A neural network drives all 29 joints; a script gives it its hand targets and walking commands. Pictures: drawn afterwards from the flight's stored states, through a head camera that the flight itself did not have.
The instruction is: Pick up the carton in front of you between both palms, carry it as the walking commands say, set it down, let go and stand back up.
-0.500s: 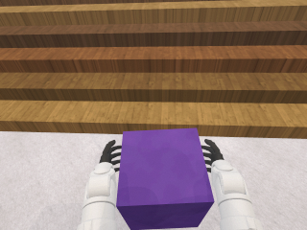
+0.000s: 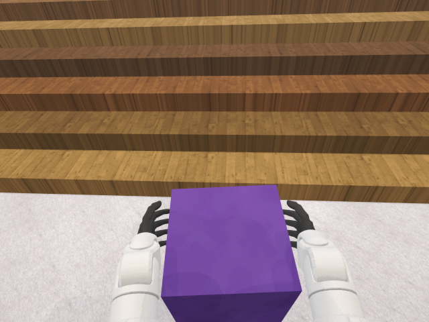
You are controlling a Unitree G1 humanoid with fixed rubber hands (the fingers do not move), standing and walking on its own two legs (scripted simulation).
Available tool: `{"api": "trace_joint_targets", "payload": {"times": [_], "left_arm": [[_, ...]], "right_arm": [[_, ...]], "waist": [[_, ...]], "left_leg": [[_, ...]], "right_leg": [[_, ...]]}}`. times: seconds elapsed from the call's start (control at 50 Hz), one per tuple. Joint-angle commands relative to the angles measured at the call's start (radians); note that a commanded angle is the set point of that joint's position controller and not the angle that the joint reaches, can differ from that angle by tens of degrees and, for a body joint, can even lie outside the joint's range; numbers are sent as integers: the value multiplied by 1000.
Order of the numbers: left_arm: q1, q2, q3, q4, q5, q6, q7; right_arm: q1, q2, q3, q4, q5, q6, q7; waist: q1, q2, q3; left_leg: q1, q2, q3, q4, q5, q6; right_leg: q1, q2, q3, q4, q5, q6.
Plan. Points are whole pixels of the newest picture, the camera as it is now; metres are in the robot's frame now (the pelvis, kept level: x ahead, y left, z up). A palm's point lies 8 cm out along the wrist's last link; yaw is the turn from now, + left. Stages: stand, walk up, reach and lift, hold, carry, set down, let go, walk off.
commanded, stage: hold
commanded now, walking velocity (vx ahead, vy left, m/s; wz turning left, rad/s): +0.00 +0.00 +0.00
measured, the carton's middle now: (226, 261) +0.28 +0.00 -0.04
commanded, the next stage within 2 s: carry in 0.48 s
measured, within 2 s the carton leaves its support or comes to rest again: neither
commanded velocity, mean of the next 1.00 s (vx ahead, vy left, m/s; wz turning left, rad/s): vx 0.28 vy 0.00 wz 0.00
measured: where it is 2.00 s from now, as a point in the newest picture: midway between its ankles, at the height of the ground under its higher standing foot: (209, 245)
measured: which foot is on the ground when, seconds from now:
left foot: down 0.00-0.92, up 0.94-1.00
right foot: down 0.00-0.66, up 0.68-0.88, down 0.90-1.00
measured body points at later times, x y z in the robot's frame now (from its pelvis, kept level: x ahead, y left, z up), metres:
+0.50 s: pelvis -0.01 +0.00 +0.00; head -0.06 +0.00 +0.44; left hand +0.29 +0.15 +0.05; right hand +0.29 -0.15 +0.04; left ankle +0.01 +0.13 -0.75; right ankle +0.02 -0.13 -0.75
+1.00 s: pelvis +0.14 +0.00 -0.01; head +0.12 +0.00 +0.44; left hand +0.42 +0.15 +0.07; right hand +0.42 -0.15 +0.07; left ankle +0.04 +0.10 -0.70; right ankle +0.14 -0.09 -0.75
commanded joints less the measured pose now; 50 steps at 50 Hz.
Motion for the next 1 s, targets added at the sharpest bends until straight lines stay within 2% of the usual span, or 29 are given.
{"api": "trace_joint_targets", "payload": {"times": [0.0,0.06,0.14,0.28,0.44,0.46,0.5,0.52,0.56,0.58,0.62,0.64,0.66,0.68,0.7,0.72,0.74,0.78,0.82,0.84,0.86,0.88,0.9,0.92,0.94,0.96,0.98], "left_arm": [[-394,-949,-565,-73,-263,8,-236],[-369,-906,-532,-64,-243,40,-229],[-417,-899,-502,-34,-228,50,-236],[-515,-931,-511,-17,-237,35,-252],[-533,-926,-492,23,-224,31,-257],[-564,-913,-508,16,-243,40,-257],[-563,-912,-524,-14,-258,48,-248],[-573,-919,-544,-41,-268,54,-241],[-550,-916,-578,-81,-287,74,-224],[-527,-910,-602,-111,-299,90,-213],[-527,-885,-643,-177,-322,140,-194],[-555,-875,-680,-218,-349,170,-189],[-586,-872,-711,-252,-380,202,-185],[-602,-868,-733,-272,-411,235,-182],[-607,-874,-755,-284,-445,267,-181],[-602,-885,-781,-300,-482,294,-180],[-597,-891,-798,-317,-514,317,-181],[-553,-903,-824,-365,-561,362,-175],[-508,-906,-827,-411,-581,403,-169],[-472,-907,-823,-432,-582,422,-165],[-435,-905,-814,-451,-578,441,-163],[-412,-903,-808,-469,-569,459,-161],[-367,-887,-795,-481,-552,476,-158],[-340,-861,-779,-481,-524,484,-153],[-347,-859,-775,-502,-505,491,-147],[-347,-865,-780,-539,-496,499,-143],[-356,-910,-786,-559,-510,508,-145]], "right_arm": [[-496,917,574,-146,279,-33,230],[-466,876,540,-130,259,-2,222],[-502,870,500,-93,239,7,226],[-601,915,514,-79,251,-4,236],[-616,923,497,-36,238,-5,236],[-641,923,509,-41,248,2,233],[-657,917,526,-75,275,8,229],[-676,920,548,-95,292,13,226],[-687,922,591,-134,328,32,220],[-680,923,619,-159,353,47,219],[-683,918,664,-208,402,95,214],[-670,898,674,-226,416,124,206],[-649,875,679,-239,425,154,197],[-627,862,687,-251,429,184,186],[-614,839,684,-281,429,213,174],[-621,820,692,-333,441,241,161],[-637,810,702,-378,462,268,152],[-616,818,741,-452,507,318,140],[-568,835,764,-500,532,362,137],[-543,840,772,-524,541,383,138],[-511,847,778,-542,546,403,140],[-483,847,780,-551,547,420,144],[-475,841,783,-571,552,438,149],[-500,849,794,-599,570,459,157],[-533,864,803,-615,590,475,167],[-520,878,804,-611,601,481,176],[-507,878,796,-614,603,484,180]], "waist": [[6,1,-303],[6,1,-222],[1,4,-151],[4,0,-204],[6,-6,-204],[3,-54,-256],[7,-71,-245],[9,-104,-232],[13,-156,-263],[12,-143,-290],[5,-86,-342],[-1,12,-328],[-14,218,-290],[-19,260,-212],[-21,206,-194],[-19,158,-218],[-21,133,-260],[-23,157,-321],[-24,173,-351],[-16,152,-360],[-12,107,-377],[-8,56,-404],[17,-76,-464],[28,-289,-415],[33,-269,-368],[33,-176,-337],[30,-89,-332]], "left_leg": [[64,-78,-19,-46,302,-5],[39,-74,-13,-67,224,-3],[-3,-71,-2,-75,89,1],[-17,-70,0,-55,43,7],[-20,-70,4,-58,26,10],[-125,98,8,22,-96,14],[-206,51,22,52,-409,5],[-258,29,54,113,-437,-4],[-269,7,129,253,-215,-11],[-240,13,139,217,-189,-6],[-89,10,148,59,-198,6],[-62,96,6,-41,-341,31],[-7,255,-256,-173,-532,92],[40,354,-413,-239,-536,152],[43,376,-425,-241,-437,189],[58,361,-359,-213,-307,191],[83,330,-267,-183,-199,178],[93,268,-128,-145,-52,142],[70,240,-50,-101,10,129],[26,222,-3,-53,7,122],[-65,200,48,11,-29,106],[-216,177,92,111,-34,81],[-396,135,164,322,-136,42],[-689,47,221,509,-278,12],[-778,69,146,605,-341,28],[-803,104,119,662,-350,29],[-790,129,112,669,-311,27]], "right_leg": [[124,89,15,-30,270,-2],[104,86,13,-48,196,-7],[66,81,6,-56,72,-14],[71,76,4,-36,35,-13],[73,72,2,-39,26,-9],[-42,-110,-1,10,-127,-13],[-126,-121,73,-79,-532,-34],[-134,-145,113,-104,-616,-50],[-128,-214,187,-125,-499,-98],[-147,-218,179,-113,-438,-111],[-233,-163,74,-32,-429,-92],[-311,-103,-21,99,-450,-55],[-460,-29,-135,339,-383,-9],[-617,-22,-159,421,-335,-3],[-648,-64,-127,435,-308,-11],[-631,-76,-125,397,-295,-15],[-598,-66,-142,349,-265,-14],[-505,-20,-197,254,-180,-4],[-404,2,-241,150,-136,1],[-305,13,-272,61,-73,5],[-144,11,-287,-7,-12,4],[70,-45,-227,-23,-11,-14],[264,-225,2,-74,-184,-67],[374,-421,341,-133,-258,-179],[360,-480,423,-134,-200,-253],[308,-470,388,-137,-129,-260],[266,-443,308,-153,-111,-234]]}}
